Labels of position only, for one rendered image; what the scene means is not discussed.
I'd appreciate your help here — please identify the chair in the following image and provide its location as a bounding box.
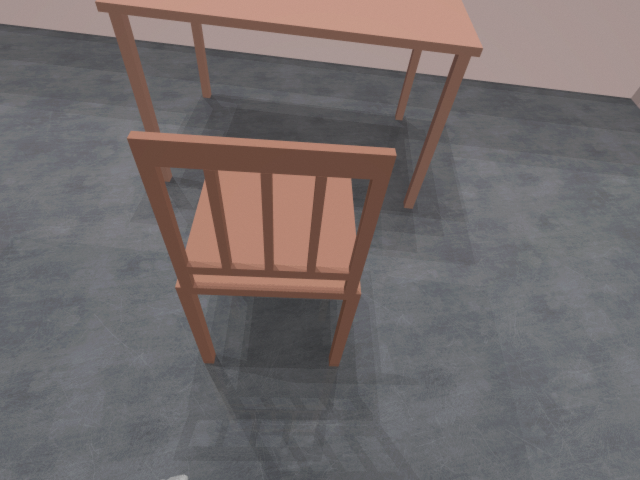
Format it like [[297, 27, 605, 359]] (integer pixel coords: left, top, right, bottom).
[[127, 131, 397, 367]]

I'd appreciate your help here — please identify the table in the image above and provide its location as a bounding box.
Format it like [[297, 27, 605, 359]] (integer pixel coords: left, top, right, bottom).
[[95, 0, 483, 209]]

